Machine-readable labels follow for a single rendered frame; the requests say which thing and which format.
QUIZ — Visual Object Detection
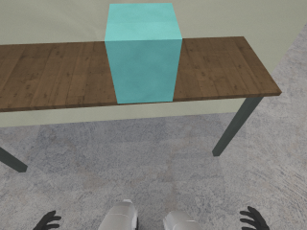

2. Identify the carton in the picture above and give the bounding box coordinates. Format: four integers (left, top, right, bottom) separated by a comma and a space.
105, 3, 182, 104

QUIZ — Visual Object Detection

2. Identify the robot left hand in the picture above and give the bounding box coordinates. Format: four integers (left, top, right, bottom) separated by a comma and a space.
33, 210, 61, 230

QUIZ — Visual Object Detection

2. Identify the right robot thigh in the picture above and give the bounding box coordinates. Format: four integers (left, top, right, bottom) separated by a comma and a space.
163, 210, 203, 230

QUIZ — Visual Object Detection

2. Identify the table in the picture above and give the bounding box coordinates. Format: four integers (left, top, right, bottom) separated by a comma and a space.
0, 36, 282, 173

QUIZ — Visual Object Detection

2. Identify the robot thigh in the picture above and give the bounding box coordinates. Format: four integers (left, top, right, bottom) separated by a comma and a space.
98, 201, 138, 230
163, 210, 203, 230

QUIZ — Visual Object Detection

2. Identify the left robot thigh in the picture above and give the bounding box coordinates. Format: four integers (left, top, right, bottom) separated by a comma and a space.
98, 201, 138, 230

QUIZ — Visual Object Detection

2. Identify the robot right hand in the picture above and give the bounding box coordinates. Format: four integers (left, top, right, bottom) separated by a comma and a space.
240, 206, 270, 230

